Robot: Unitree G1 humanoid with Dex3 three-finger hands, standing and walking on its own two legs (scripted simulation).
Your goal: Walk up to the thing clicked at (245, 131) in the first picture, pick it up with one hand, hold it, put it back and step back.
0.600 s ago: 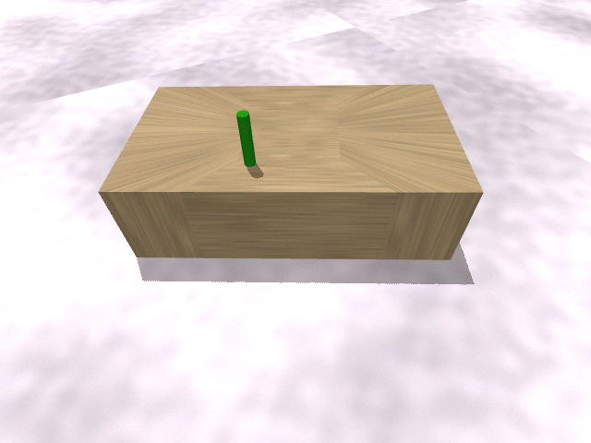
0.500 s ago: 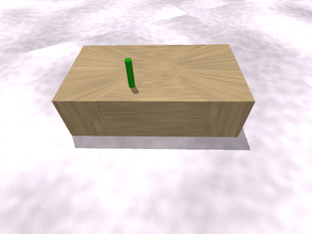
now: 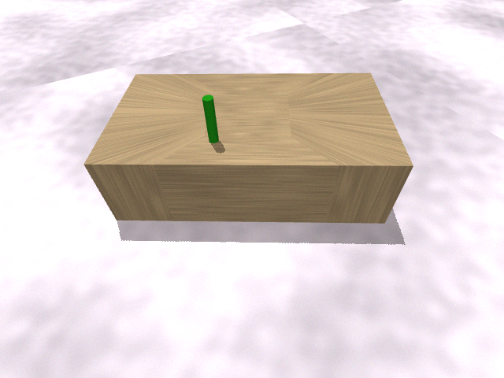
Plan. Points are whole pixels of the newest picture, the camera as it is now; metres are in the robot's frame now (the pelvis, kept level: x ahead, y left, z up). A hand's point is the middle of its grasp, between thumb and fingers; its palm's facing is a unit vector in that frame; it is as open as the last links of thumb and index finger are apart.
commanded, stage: stand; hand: left
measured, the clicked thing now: (211, 120) +1.14 +0.22 -0.29
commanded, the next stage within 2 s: walk up in 0.52 s
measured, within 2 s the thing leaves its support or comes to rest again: neither
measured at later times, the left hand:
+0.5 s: hand out of the picture +0.08 +0.25 -0.16, palm faces -0.02 -0.94 -0.34, open 7.3 cm
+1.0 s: hand out of the picture +0.11 +0.23 -0.14, palm faces +0.05 -0.91 -0.42, open 7.3 cm
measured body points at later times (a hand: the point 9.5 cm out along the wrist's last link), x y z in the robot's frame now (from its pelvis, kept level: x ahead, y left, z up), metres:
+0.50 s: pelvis +0.01 +0.00 +0.00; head +0.02 +0.00 +0.45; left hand +0.08 +0.30 -0.13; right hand +0.08 -0.29 -0.13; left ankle +0.00 +0.13 -0.75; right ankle +0.00 -0.11 -0.75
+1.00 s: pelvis +0.12 -0.05 -0.01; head +0.15 -0.07 +0.44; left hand +0.11 +0.28 -0.11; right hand +0.21 -0.37 -0.14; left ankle +0.18 +0.10 -0.69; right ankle +0.05 -0.13 -0.75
